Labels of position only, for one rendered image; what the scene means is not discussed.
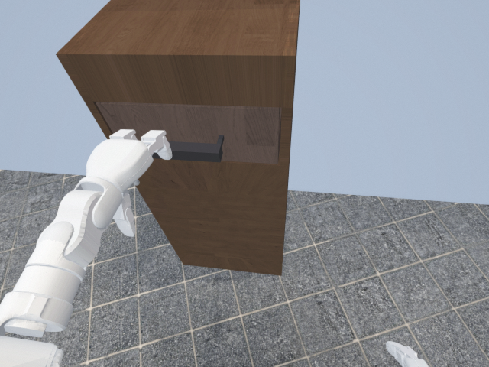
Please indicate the handle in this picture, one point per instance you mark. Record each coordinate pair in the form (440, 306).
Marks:
(190, 151)

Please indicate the cabinet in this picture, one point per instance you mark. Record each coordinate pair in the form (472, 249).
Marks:
(229, 215)

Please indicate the left robot forearm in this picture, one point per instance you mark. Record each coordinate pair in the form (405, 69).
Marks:
(42, 298)

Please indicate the left robot upper arm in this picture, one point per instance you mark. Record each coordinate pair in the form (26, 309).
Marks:
(15, 352)

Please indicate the robot left hand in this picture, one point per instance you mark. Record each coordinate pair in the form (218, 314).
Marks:
(121, 160)

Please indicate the drawer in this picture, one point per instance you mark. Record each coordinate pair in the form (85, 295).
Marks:
(251, 133)

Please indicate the robot right hand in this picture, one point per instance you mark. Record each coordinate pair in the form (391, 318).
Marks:
(405, 355)

